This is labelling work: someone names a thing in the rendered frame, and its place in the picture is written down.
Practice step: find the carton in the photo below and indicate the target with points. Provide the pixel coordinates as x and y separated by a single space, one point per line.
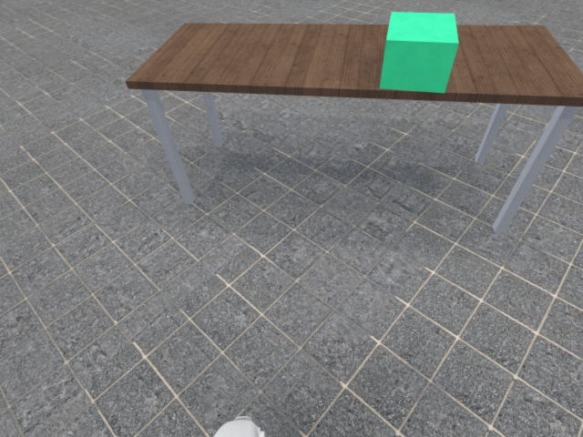
419 52

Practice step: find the table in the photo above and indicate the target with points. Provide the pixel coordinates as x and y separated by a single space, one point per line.
502 64

